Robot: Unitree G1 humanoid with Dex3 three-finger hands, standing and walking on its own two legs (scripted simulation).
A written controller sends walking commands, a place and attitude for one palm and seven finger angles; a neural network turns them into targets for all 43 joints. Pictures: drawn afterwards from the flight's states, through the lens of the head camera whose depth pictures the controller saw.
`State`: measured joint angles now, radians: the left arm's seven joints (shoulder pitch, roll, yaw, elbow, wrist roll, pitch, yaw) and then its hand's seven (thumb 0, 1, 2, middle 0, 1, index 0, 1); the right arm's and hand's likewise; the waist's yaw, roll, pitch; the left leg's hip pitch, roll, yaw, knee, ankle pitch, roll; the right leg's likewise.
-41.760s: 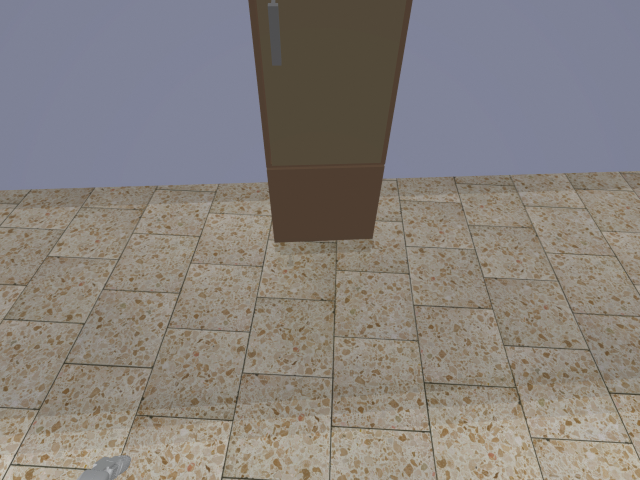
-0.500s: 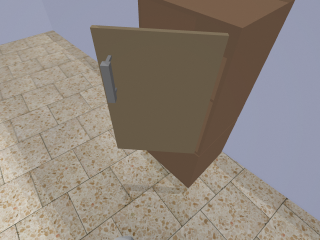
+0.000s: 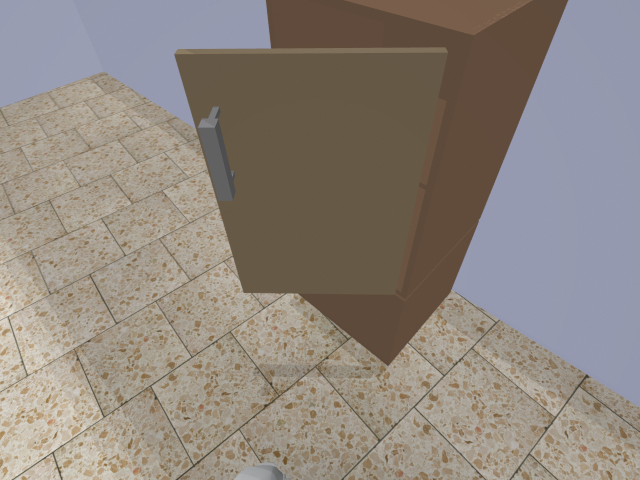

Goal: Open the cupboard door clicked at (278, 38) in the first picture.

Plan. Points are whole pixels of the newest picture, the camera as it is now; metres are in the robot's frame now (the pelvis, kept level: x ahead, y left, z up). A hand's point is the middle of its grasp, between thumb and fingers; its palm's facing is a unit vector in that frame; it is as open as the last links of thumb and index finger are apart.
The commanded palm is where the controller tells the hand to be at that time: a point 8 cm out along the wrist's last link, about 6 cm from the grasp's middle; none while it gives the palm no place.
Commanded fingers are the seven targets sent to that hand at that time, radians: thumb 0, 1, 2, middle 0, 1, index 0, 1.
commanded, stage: come to a stop and stand still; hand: left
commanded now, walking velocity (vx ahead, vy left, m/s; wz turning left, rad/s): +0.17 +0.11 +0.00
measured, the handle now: (221, 154) +0.57 +0.19 +0.10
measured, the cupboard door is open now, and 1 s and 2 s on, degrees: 42 42 42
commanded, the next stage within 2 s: look again from close up in 0.58 s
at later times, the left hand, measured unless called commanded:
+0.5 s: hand out of the picture -0.01 +0.17 -0.17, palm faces +0.08 -0.99 -0.13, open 7.4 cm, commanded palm none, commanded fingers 0.00 0.90 0.90 -0.20 -0.30 -0.20 -0.30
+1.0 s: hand out of the picture +0.01 +0.19 -0.16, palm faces +0.05 -0.97 -0.23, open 7.4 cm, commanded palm none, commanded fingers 0.00 0.90 0.90 -0.20 -0.30 -0.20 -0.30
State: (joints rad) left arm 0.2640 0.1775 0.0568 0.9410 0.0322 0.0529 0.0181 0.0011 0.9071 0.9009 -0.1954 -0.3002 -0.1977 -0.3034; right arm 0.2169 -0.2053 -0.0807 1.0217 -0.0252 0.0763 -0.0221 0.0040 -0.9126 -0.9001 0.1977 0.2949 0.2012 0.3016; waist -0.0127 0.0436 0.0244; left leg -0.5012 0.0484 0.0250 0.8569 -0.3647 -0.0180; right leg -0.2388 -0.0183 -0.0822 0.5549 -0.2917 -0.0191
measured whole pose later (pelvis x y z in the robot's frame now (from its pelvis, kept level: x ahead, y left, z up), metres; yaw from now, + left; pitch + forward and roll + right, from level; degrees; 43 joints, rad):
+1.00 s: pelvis +0.02 +0.02 +0.00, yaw +1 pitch -1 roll +0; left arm 0.30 0.14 -0.01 1.11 0.01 -0.01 0.04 0.00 0.91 0.90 -0.20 -0.30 -0.20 -0.30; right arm 0.31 -0.16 0.01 1.08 -0.01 -0.02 -0.03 0.02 -0.93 -0.90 0.20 0.29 0.20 0.30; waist 0.00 0.04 0.02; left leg -0.17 -0.03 0.08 0.49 -0.30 0.05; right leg -0.19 -0.07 -0.08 0.53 -0.31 0.02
